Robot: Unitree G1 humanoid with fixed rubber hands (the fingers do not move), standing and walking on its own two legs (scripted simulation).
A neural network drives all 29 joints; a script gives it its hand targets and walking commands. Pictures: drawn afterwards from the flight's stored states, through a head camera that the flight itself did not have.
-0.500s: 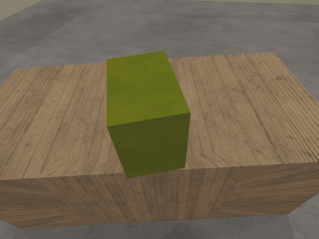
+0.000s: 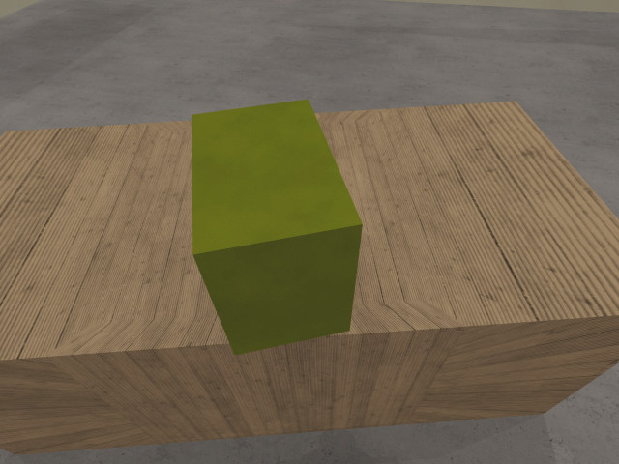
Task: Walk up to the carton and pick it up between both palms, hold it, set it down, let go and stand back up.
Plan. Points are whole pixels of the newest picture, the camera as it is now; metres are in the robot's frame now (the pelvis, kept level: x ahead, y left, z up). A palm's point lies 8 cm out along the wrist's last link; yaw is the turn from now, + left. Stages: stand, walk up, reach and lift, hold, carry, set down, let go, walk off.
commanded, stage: walk up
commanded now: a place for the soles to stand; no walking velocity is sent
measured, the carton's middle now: (272, 224) +0.50 +0.07 +0.00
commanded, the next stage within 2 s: reach and lift in 0.76 s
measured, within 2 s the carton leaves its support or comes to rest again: neither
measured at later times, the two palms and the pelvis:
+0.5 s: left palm out of the picture +0.05 +0.25 -0.13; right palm out of the picture -0.03 -0.25 -0.14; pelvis -0.01 +0.00 +0.00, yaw -3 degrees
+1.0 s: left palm (143, 462) +0.17 +0.25 -0.10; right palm (509, 445) +0.16 -0.25 -0.12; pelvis -0.07 +0.01 -0.02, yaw +7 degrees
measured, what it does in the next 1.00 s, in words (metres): shifts its weight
